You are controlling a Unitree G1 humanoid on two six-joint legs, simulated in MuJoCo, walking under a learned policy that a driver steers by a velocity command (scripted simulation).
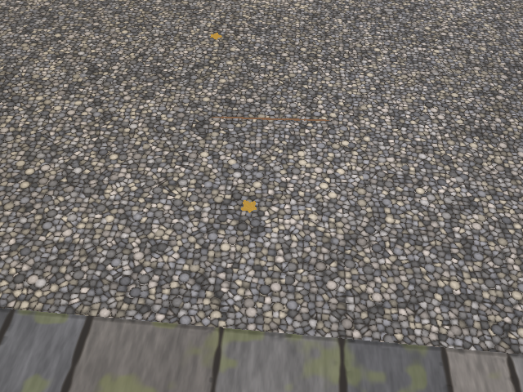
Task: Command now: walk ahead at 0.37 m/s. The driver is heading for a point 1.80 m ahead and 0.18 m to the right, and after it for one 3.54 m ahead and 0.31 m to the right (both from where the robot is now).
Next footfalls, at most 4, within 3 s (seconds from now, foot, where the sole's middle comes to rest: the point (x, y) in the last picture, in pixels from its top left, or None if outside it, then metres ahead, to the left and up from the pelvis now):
0.46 right None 0.41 -0.15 -0.76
1.00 left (225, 357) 0.61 0.10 -0.76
1.52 right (308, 279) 0.97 -0.16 -0.95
2.00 left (249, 209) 1.28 0.05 -0.95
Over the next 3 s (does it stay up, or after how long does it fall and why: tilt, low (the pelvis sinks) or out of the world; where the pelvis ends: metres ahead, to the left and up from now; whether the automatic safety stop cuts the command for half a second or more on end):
stays up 1.63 -0.15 -0.17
